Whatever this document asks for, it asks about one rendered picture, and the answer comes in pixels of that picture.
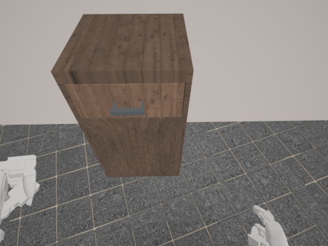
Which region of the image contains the handle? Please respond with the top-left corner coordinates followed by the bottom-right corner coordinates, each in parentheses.
top-left (110, 101), bottom-right (145, 116)

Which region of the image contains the cabinet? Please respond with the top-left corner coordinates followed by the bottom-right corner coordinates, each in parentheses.
top-left (51, 13), bottom-right (194, 177)

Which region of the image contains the robot left hand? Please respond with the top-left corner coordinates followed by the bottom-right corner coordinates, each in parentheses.
top-left (0, 155), bottom-right (39, 225)

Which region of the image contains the robot right hand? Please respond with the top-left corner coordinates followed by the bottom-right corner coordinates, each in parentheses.
top-left (248, 205), bottom-right (289, 246)

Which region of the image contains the drawer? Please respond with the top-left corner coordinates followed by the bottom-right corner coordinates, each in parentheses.
top-left (65, 83), bottom-right (185, 118)

